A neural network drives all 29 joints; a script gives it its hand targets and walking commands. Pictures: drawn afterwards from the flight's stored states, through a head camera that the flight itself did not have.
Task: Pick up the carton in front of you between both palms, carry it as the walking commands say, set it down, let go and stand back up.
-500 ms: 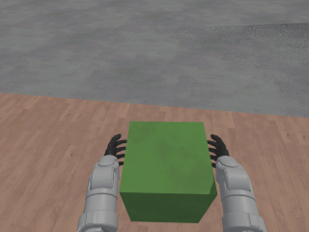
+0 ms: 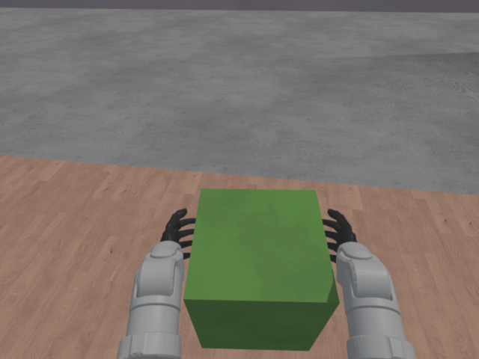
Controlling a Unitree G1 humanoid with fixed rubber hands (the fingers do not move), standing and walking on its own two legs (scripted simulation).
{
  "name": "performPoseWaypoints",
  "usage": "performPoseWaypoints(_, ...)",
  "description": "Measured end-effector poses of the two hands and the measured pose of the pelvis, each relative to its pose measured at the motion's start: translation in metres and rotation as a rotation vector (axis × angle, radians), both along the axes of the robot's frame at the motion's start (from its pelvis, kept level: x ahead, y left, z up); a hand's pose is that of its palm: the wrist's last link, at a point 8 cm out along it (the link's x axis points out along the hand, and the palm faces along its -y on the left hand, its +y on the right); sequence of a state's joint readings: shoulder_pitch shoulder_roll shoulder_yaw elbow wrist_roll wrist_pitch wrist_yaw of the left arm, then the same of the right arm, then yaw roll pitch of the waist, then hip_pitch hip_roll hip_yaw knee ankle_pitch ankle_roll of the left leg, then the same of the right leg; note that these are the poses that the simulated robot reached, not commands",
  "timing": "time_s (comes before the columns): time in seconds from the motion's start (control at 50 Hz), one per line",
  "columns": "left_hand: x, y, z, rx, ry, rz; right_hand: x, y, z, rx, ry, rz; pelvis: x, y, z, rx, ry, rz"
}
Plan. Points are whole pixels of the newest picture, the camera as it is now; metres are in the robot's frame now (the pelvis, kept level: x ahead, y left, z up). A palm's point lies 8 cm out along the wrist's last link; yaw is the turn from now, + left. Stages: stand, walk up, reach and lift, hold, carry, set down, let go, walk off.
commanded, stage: hold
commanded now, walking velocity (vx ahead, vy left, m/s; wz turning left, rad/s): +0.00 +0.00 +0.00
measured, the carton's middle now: (256, 272) +0.28 +0.00 -0.02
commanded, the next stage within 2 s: carry in 0.92 s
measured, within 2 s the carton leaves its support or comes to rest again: neither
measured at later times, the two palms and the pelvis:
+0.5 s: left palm (171, 250) +0.28 +0.15 +0.05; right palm (346, 251) +0.28 -0.15 +0.05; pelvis -0.01 +0.00 +0.00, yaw +0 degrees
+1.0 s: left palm (171, 248) +0.29 +0.15 +0.05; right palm (344, 249) +0.29 -0.15 +0.05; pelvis +0.00 +0.00 +0.00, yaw +0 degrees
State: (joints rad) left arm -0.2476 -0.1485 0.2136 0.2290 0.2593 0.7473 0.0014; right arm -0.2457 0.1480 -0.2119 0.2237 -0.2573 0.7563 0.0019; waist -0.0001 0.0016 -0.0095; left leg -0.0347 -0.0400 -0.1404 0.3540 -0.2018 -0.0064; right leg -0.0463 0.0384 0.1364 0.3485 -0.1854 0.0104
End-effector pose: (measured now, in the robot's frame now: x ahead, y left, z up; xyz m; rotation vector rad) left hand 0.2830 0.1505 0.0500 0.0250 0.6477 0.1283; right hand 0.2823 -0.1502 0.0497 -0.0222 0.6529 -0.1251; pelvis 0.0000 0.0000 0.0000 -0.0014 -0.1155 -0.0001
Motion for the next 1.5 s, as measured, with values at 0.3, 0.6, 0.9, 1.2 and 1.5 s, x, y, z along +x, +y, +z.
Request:
performPoseWaypoints(0.3, -0.003, 0.000, -0.001, -0.012, 0.008, 0.009, -0.003, -0.001, -0.001, 0.013, 0.008, -0.007, -0.010, -0.001, -0.002, 0.000, -0.010, 0.001)
performPoseWaypoints(0.6, 0.000, -0.001, -0.001, -0.003, 0.010, 0.004, 0.000, -0.001, -0.001, 0.003, 0.010, -0.002, -0.005, -0.001, -0.001, -0.001, -0.007, 0.001)
performPoseWaypoints(0.9, 0.000, 0.000, -0.002, 0.006, 0.014, -0.001, 0.000, 0.000, -0.002, -0.004, 0.014, 0.002, -0.001, -0.001, 0.000, -0.001, -0.005, 0.001)
performPoseWaypoints(1.2, 0.040, 0.012, 0.013, -0.032, -0.043, 0.045, 0.046, 0.012, 0.014, 0.031, -0.043, -0.007, 0.048, 0.006, -0.019, -0.001, 0.175, 0.014)
performPoseWaypoints(1.5, 0.153, 0.027, 0.011, -0.072, 0.037, 0.108, 0.170, 0.028, 0.016, 0.049, 0.038, 0.000, 0.180, 0.015, -0.022, 0.029, 0.212, -0.004)
